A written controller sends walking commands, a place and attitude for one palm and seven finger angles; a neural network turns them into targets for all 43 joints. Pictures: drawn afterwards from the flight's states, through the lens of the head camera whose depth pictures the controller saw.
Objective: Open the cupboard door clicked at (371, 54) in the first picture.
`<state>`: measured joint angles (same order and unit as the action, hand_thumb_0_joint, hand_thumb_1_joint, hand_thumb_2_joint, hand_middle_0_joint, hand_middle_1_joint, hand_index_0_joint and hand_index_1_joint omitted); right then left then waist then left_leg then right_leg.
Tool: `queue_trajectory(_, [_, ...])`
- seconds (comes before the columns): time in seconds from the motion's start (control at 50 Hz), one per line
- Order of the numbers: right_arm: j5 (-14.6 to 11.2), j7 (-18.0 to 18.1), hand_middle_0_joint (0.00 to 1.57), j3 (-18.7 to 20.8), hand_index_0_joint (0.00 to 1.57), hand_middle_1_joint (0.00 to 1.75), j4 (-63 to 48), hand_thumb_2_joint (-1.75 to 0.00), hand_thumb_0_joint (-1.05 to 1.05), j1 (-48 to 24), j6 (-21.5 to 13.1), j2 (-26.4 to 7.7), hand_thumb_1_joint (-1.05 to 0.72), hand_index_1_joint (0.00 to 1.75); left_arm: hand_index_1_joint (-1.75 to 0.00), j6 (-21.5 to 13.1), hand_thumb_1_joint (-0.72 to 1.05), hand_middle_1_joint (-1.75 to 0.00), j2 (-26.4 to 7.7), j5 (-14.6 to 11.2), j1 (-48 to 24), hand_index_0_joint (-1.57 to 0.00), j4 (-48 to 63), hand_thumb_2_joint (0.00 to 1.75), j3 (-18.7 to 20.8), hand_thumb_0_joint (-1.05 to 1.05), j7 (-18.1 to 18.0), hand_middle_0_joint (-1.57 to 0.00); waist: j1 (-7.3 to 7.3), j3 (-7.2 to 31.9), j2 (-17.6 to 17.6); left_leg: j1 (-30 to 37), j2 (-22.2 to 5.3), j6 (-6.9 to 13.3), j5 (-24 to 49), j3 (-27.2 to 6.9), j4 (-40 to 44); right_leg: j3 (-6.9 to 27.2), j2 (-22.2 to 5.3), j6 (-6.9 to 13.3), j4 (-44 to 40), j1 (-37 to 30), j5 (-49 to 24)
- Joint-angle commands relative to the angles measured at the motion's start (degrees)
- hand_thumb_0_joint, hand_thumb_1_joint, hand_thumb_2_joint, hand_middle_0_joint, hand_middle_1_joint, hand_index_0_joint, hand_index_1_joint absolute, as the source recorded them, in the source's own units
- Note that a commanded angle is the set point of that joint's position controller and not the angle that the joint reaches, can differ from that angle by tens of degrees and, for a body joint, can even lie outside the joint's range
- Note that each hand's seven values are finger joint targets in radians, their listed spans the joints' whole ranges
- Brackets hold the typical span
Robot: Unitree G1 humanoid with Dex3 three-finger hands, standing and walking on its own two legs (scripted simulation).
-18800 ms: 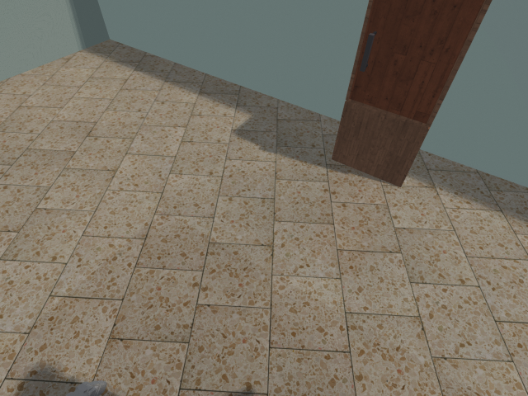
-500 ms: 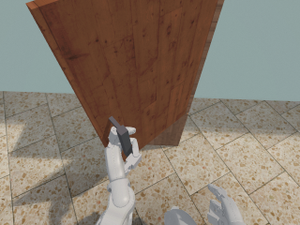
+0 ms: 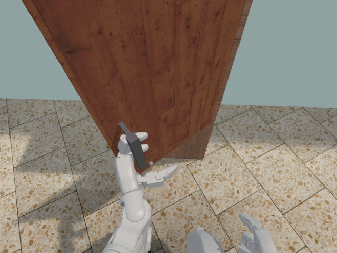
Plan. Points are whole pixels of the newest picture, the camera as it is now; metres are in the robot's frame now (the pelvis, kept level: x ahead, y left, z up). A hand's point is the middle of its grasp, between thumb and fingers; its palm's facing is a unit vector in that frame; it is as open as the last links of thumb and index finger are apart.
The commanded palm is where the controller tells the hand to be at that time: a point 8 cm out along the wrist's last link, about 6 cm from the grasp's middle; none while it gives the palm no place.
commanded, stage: open thumb and fingers to let go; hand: left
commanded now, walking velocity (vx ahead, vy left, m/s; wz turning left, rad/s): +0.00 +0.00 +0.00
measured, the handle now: (133, 147) +0.36 +0.10 +0.02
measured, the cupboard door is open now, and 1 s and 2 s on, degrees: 41 46 45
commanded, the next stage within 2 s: slide the hand sideways off the handle in 0.36 s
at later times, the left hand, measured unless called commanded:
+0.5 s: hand (149, 166) +0.31 +0.05 +0.01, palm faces +0.24 -0.97 -0.05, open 14.5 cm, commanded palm +0.27 +0.08 +0.01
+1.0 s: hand (147, 193) +0.25 +0.06 +0.01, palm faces -0.09 -1.00 -0.01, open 16.1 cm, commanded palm +0.23 +0.12 +0.01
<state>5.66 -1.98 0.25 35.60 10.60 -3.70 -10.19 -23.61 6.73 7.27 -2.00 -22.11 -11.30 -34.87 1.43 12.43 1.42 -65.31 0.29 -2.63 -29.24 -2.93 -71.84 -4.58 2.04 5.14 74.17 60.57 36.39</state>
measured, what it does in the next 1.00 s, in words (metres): stands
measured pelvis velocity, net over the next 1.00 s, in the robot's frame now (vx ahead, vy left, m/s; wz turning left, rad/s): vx -0.01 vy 0.04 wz -0.04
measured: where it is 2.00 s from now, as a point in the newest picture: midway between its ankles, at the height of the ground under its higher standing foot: outside the picture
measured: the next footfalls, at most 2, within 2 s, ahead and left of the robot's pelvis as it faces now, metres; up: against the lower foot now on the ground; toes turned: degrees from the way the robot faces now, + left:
none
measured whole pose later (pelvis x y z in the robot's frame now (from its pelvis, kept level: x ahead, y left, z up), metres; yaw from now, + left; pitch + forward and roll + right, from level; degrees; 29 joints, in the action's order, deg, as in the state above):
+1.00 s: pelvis -0.01 +0.04 -0.02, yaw -2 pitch +21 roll -1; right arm 2.2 -3.8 -0.6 26.7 11.8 3.2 -10.9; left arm -27.8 0.4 6.0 9.2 -11.1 -17.6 -15.3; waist 1.3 11.7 1.2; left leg -67.5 0.4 0.6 -31.0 -0.3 -77.5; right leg -2.1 1.7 2.2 78.6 62.6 37.0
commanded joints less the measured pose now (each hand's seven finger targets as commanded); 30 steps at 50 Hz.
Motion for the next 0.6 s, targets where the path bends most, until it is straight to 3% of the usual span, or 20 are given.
queue_trajectory(0.0, [-0.3,0.5,0.20,1.5,0.20,0.30,-8.2,-0.90,0.00,-2.0,-2.8,-4.3,-0.90,0.30,-1.10,-3.2,-0.50,-1.10,6.3,1.1,-7.0,-0.28,10.7,0.30,-0.9,0.00,-0.9,-0.28,0.69,18.8,-6.5,12.0,1.3,2.8,11.7,1.4,3.8,6.3,-3.4,-5.0,-14.3,-14.1,-29.2])
queue_trajectory(0.06, [-0.4,0.4,0.20,1.4,0.20,0.30,-7.9,-0.90,0.00,-2.2,-2.9,-4.3,-0.90,0.30,-0.95,-3.2,-0.50,-0.95,7.1,1.4,-9.1,-0.26,10.1,0.30,-1.4,0.00,-1.4,-0.26,1.33,17.6,-6.5,12.7,1.2,2.9,10.4,1.4,4.0,5.6,-3.0,-4.8,-14.7,-12.0,-25.2])
queue_trajectory(0.08, [-0.3,0.4,0.20,1.6,0.20,0.30,-8.3,-0.90,0.00,-2.5,-3.0,-4.5,-0.90,0.30,-0.90,-3.2,-0.50,-0.90,7.0,1.6,-8.9,-0.25,10.9,0.30,-1.3,0.00,-1.7,-0.25,0.58,18.3,-4.7,13.4,1.1,2.9,11.3,1.3,4.2,4.8,-2.5,-4.1,-14.0,-11.5,-24.2])
queue_trajectory(0.14, [-0.3,0.1,0.20,1.4,0.20,0.30,-8.1,-0.90,0.00,-2.5,-3.2,-4.3,-0.90,0.30,-0.75,-2.9,-0.50,-0.75,8.3,1.8,-10.0,-0.22,10.9,0.30,-2.4,0.00,-2.1,-0.22,1.13,18.6,-4.4,15.0,1.0,3.0,11.4,1.5,4.3,3.8,-2.1,-4.0,-13.9,-9.9,-23.0])
queue_trajectory(0.16, [-0.3,0.1,0.20,1.3,0.20,0.30,-8.3,-0.90,0.00,-2.6,-3.2,-4.3,-0.90,0.30,-0.70,-2.7,-0.50,-0.70,8.0,1.6,-8.7,-0.22,10.3,0.30,-1.9,0.00,-2.1,-0.22,0.66,18.3,-5.3,14.7,1.0,2.9,11.3,1.4,4.5,3.8,-2.1,-4.0,-14.0,-10.4,-22.9])
queue_trajectory(0.28, [-0.3,-0.1,0.20,1.3,0.20,0.30,-8.7,-0.90,0.00,-3.2,-3.3,-4.4,-0.90,0.30,-0.40,-1.7,-0.50,-0.40,8.9,1.8,-9.8,-0.17,10.9,0.30,-2.4,0.00,-2.7,-0.17,0.30,19.3,-3.1,16.2,0.7,2.9,13.2,1.0,4.8,2.3,-1.2,-3.1,-12.6,-9.3,-21.6])
queue_trajectory(0.32, [-0.5,-0.3,0.20,1.1,0.20,0.30,-8.4,-0.90,0.00,-3.5,-3.2,-4.3,-0.90,0.30,-0.30,-1.3,-0.50,-0.30,10.0,1.7,-11.5,-0.15,10.4,0.30,-3.2,0.00,-2.8,-0.15,1.03,17.8,-3.9,16.5,0.6,2.9,12.3,0.8,4.8,2.0,-1.1,-3.2,-12.8,-7.7,-19.9])
queue_trajectory(0.36, [-0.4,-0.3,0.20,1.0,0.20,0.30,-8.4,-0.90,0.00,-4.0,-3.3,-4.3,-0.90,0.30,-0.30,-0.9,-0.50,-0.30,10.3,1.5,-11.5,-0.15,9.3,0.30,-3.0,0.00,-3.0,-0.15,1.07,17.1,-4.8,16.1,0.7,3.0,11.0,0.9,4.8,2.1,-1.1,-3.3,-13.4,-7.3,-18.4])
queue_trajectory(0.4, [-0.5,-0.3,0.20,1.0,0.20,0.30,-8.5,-0.90,0.00,-4.2,-3.3,-4.3,-0.90,0.30,-0.30,-0.8,-0.50,-0.30,9.9,1.6,-12.0,-0.15,10.3,0.30,-2.7,0.00,-3.3,-0.15,0.41,18.0,-3.3,16.3,0.7,2.9,11.5,0.8,4.9,1.8,-1.0,-3.0,-12.6,-7.1,-17.9])
queue_trajectory(0.44, [-0.5,-0.5,0.20,0.8,0.20,0.30,-8.4,-0.90,0.00,-4.4,-3.3,-4.2,-0.90,0.30,-0.30,-0.6,-0.50,-0.30,10.7,1.5,-13.2,-0.15,9.4,0.30,-3.2,0.00,-3.2,-0.15,0.96,17.4,-3.9,16.4,0.7,3.0,10.8,0.7,4.8,1.7,-1.0,-3.1,-13.0,-6.5,-17.2])
queue_trajectory(0.46, [-1.1,-0.8,0.20,1.6,0.20,0.30,-8.6,-0.90,0.00,0.1,-2.0,-7.1,-0.90,0.30,-0.30,-3.6,-0.50,-0.30,2.8,8.4,-13.2,-0.15,12.6,0.30,-16.9,0.00,9.3,-0.15,8.05,13.3,-5.2,14.9,0.6,4.1,10.2,0.9,2.6,4.0,-2.5,-3.5,-12.3,-4.4,-21.1])
queue_trajectory(0.48, [-1.5,-1.0,0.20,2.6,0.20,0.30,-10.0,-0.90,0.00,0.6,-1.2,-6.8,-0.90,0.30,-0.30,-7.2,-0.50,-0.30,-0.4,5.0,-15.7,-0.15,18.5,0.30,-12.9,0.00,15.2,-0.15,4.83,19.1,-1.9,14.9,1.1,4.4,12.6,0.7,1.9,4.8,-2.8,-2.7,-10.3,-7.2,-24.3])
queue_trajectory(0.52, [-2.1,-0.9,0.20,2.4,0.20,0.30,-11.2,-0.90,0.00,-0.8,-0.5,-6.8,-0.90,0.30,-0.30,-10.5,-0.50,-0.30,-2.6,2.6,-13.4,-0.15,18.1,0.30,-12.0,0.00,22.1,-0.15,4.19,20.7,-1.9,14.4,1.3,4.6,12.0,0.8,1.0,6.0,-3.1,-3.1,-9.6,-8.5,-26.7])
queue_trajectory(0.54, [-2.6,-0.8,0.20,2.3,0.20,0.30,-12.1,-0.90,0.00,-1.2,-0.4,-6.8,-0.90,0.30,-0.30,-11.4,-0.50,-0.30,-2.4,0.6,-12.1,-0.15,18.6,0.30,-12.0,0.00,25.2,-0.15,4.16,20.1,-2.2,14.7,1.2,4.6,10.8,0.7,1.0,5.8,-2.8,-3.0,-9.7,-7.1,-24.1])
queue_trajectory(0.58, [-3.6,-0.7,0.20,2.1,0.20,0.30,-13.8,-0.90,0.00,-1.4,-0.1,-7.0,-0.90,0.30,-0.30,-11.1,-0.50,-0.30,-0.4,-4.1,-11.3,-0.15,19.1,0.30,-11.1,0.00,27.4,-0.15,3.15,19.0,-0.6,16.9,0.9,4.5,9.0,0.3,2.4,4.8,-2.1,-2.3,-10.4,-4.8,-18.1])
